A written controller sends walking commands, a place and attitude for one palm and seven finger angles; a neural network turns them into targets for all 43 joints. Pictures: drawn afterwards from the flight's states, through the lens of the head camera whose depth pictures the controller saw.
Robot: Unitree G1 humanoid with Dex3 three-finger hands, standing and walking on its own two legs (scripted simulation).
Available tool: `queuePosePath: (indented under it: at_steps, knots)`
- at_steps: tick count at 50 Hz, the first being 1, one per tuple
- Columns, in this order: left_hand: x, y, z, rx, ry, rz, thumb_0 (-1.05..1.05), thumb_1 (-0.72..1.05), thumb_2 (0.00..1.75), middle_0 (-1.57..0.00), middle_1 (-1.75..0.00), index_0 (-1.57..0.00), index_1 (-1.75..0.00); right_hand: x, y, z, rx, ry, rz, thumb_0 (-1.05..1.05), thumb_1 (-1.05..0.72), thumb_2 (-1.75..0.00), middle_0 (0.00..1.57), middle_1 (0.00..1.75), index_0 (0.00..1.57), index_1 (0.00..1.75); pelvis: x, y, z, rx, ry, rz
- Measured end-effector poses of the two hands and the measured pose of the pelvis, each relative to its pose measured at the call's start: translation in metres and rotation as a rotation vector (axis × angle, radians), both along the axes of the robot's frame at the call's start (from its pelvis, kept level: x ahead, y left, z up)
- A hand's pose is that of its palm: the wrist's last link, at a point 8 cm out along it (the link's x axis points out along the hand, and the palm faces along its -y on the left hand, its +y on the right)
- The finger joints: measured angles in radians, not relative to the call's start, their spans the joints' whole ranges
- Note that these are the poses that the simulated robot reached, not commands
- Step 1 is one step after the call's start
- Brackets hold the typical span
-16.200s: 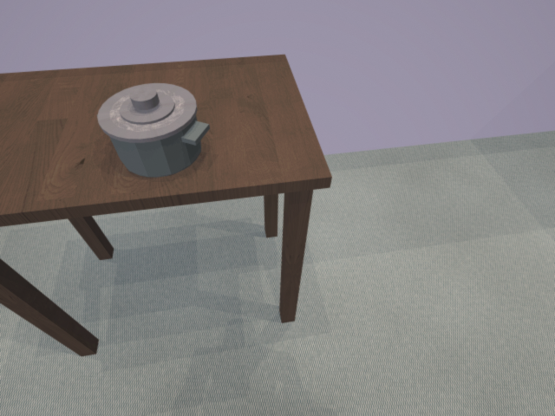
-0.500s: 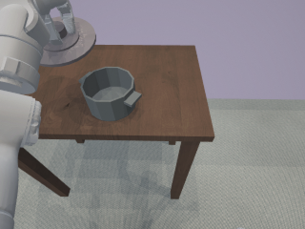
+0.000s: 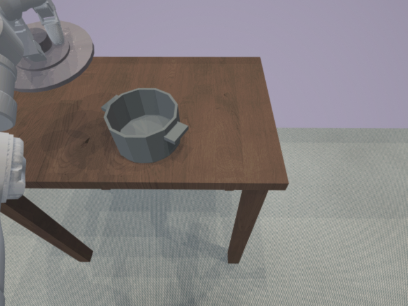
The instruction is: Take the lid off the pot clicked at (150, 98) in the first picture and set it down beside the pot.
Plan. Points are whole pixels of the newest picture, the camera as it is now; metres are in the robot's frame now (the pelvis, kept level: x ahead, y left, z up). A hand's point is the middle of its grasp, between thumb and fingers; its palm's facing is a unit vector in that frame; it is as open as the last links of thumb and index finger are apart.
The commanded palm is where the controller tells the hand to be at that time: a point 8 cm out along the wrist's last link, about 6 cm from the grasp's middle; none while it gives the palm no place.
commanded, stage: move the lid sideways beside the pot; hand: left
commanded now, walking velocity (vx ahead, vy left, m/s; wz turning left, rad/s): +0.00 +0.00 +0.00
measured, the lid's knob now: (35, 41) +0.50 +0.27 +0.26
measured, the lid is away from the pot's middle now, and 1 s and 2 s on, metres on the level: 0.14 0.24 0.24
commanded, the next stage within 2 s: lower the lid onto the table in 0.88 s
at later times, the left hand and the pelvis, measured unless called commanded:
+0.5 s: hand out of the picture +0.47 +0.31 +0.28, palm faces -0.24 -0.11 -0.97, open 6.9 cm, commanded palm +0.47 +0.32 +0.36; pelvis +0.01 +0.00 +0.00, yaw +0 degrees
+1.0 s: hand out of the picture +0.47 +0.35 +0.27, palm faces -0.23 -0.15 -0.96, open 6.9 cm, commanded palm +0.48 +0.35 +0.35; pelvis +0.02 +0.01 +0.00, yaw +0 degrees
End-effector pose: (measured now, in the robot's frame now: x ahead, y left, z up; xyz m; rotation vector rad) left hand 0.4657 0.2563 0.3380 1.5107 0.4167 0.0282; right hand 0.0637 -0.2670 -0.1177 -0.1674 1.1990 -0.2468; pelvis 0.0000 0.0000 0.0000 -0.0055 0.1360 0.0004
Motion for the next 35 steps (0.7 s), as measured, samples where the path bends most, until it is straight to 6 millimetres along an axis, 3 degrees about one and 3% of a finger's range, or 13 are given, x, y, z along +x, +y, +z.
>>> queuePosePath:
  at_steps: [16, 35]
  knots:
    - [-0.003, 0.031, 0.004, -0.002, -0.013, 0.055, 0.05, 0.25, 0.73, -0.61, -0.99, -0.76, -1.06, 0.001, 0.003, -0.001, 0.004, 0.025, 0.003, 0.00, -0.90, -0.90, 0.20, 0.30, 0.20, 0.30, 0.005, 0.002, 0.000, -0.006, 0.011, 0.008]
    - [-0.004, 0.078, -0.007, -0.024, 0.028, 0.150, 0.05, 0.25, 0.73, -0.61, -0.99, -0.76, -1.06, -0.025, -0.001, -0.001, -0.022, 0.111, -0.036, 0.00, -0.90, -0.90, 0.20, 0.30, 0.20, 0.30, 0.008, 0.003, -0.001, -0.013, 0.023, 0.003]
